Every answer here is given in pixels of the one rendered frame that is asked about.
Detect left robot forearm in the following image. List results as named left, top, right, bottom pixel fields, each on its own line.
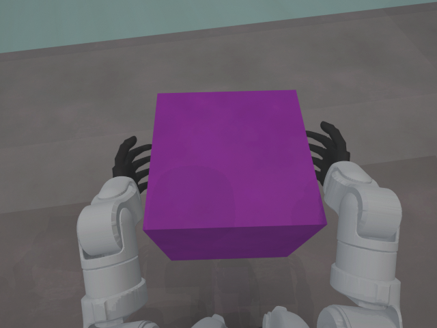
left=76, top=176, right=148, bottom=328

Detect right robot forearm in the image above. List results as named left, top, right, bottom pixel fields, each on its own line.
left=323, top=161, right=403, bottom=328

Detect robot right hand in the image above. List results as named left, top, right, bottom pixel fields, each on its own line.
left=306, top=121, right=350, bottom=186

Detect right robot upper arm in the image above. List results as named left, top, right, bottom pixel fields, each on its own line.
left=317, top=305, right=397, bottom=328

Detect robot left hand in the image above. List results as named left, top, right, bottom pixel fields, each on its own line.
left=112, top=136, right=152, bottom=194

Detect carton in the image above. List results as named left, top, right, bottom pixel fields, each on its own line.
left=143, top=90, right=327, bottom=260

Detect left robot shin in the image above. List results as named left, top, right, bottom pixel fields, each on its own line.
left=212, top=314, right=225, bottom=324

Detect robot right thigh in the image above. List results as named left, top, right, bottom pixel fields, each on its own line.
left=262, top=310, right=309, bottom=328

